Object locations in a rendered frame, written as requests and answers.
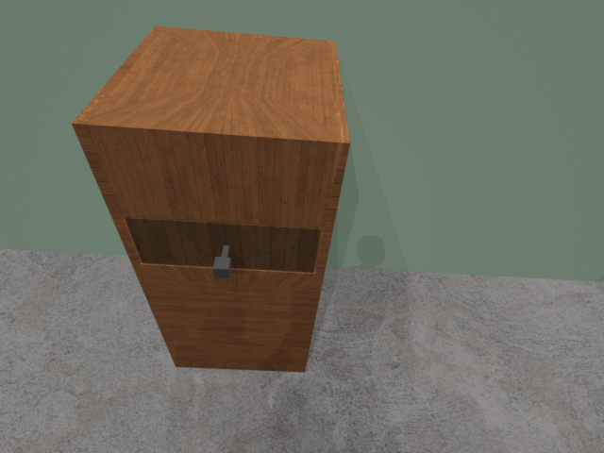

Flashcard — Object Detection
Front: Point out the cabinet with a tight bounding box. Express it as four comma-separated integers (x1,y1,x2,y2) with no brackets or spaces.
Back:
72,26,350,372

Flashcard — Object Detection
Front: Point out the handle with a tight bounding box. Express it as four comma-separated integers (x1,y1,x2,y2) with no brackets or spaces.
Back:
212,245,231,278

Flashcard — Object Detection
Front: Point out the drawer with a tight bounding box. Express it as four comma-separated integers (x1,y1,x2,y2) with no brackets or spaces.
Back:
125,216,321,273

